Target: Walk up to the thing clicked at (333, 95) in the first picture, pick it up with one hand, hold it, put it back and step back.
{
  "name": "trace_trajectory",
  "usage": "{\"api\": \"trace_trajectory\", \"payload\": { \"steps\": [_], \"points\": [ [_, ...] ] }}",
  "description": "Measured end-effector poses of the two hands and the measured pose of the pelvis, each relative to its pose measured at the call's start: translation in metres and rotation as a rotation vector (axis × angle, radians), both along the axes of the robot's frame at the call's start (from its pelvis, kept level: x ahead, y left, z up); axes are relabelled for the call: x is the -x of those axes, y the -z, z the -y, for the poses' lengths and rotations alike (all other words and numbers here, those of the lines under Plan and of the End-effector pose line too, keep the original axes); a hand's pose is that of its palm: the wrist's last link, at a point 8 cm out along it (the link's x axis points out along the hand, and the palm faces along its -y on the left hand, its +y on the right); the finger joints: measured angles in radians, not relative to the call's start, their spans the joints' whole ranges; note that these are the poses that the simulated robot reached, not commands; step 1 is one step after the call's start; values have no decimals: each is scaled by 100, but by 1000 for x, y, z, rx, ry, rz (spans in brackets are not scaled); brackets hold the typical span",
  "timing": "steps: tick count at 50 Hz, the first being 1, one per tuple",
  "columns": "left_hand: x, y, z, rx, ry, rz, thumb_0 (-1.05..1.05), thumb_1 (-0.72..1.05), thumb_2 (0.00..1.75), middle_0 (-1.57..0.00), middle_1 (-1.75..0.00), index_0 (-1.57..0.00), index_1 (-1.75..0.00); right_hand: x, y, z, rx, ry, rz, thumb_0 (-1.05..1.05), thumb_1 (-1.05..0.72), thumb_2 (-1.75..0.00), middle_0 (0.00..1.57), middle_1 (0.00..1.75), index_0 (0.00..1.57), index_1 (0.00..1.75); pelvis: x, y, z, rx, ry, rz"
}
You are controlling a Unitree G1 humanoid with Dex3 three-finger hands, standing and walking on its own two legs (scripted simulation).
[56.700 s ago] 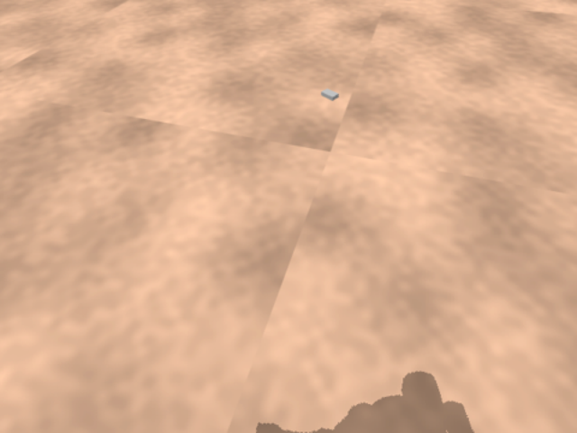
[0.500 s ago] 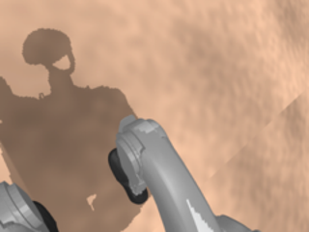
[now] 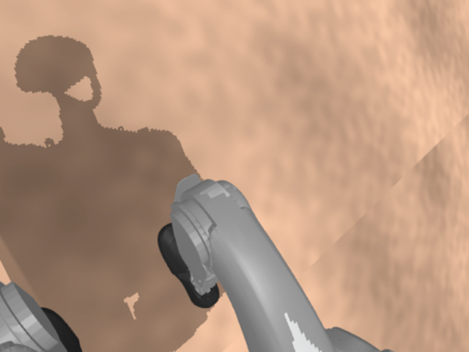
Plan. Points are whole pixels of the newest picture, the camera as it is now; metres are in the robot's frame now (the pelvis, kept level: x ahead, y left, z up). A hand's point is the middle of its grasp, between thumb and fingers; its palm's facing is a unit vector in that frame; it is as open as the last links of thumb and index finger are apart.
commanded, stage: rest palm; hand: left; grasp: from above
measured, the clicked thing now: out of the picture +0.44 +0.34 -0.31
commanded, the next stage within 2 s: close in 0.08 s
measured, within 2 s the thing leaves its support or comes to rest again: neither
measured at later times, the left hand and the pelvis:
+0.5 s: hand out of the picture +0.44 +0.33 -0.27, palm faces -0.09 -0.42 -0.90, open 11.9 cm; pelvis +0.00 +0.00 +0.00, yaw +0 degrees
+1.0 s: hand out of the picture +0.44 +0.33 -0.26, palm faces -0.09 -0.41 -0.91, open 8.8 cm; pelvis +0.00 +0.00 +0.01, yaw +0 degrees
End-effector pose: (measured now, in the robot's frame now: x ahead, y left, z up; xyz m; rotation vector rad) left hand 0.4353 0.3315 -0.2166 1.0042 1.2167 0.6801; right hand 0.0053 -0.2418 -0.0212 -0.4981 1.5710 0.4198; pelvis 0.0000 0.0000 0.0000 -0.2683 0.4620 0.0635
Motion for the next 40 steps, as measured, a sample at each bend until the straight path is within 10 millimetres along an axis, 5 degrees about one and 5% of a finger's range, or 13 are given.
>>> {"api": "trace_trajectory", "payload": {
  "steps": [40],
  "points": [
    [-2, -15, -4, -15, 21, -4, 0, 2, 35, -63, -42, -65, -45, 2, -4, 2, 3, 5, 24, 0, -90, -90, 20, 30, 20, 30, 2, -5, 1, 0, 3, -2]
  ]
}}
